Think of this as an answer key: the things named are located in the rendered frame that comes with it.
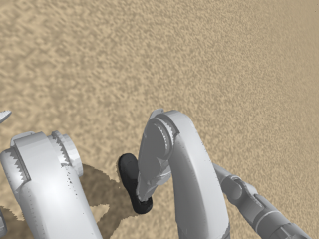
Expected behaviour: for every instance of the right robot hand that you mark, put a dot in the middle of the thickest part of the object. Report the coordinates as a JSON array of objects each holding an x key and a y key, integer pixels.
[{"x": 220, "y": 172}]

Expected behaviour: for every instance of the left robot hand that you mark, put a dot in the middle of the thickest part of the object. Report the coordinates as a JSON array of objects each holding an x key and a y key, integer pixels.
[{"x": 4, "y": 115}]

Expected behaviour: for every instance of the right robot foot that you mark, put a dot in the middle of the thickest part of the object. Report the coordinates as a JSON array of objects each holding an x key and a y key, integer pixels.
[{"x": 129, "y": 171}]

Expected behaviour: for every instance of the right robot arm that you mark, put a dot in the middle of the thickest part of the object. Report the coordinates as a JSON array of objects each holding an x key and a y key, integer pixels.
[{"x": 266, "y": 220}]

